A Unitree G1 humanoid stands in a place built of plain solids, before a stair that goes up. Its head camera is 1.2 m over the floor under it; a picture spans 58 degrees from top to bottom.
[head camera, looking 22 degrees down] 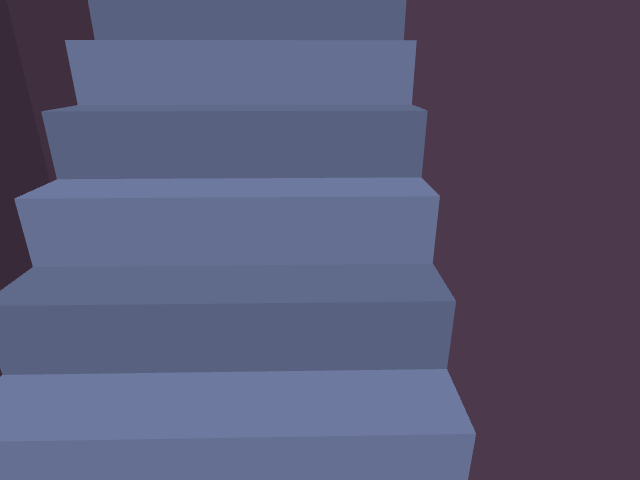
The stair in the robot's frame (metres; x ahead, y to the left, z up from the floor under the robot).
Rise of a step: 0.21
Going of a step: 0.22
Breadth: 1.20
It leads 1 degrees to the left of straight ahead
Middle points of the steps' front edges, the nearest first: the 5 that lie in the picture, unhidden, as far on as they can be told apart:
0.73 0.25 0.43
0.95 0.25 0.64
1.18 0.26 0.85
1.40 0.26 1.07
1.63 0.27 1.28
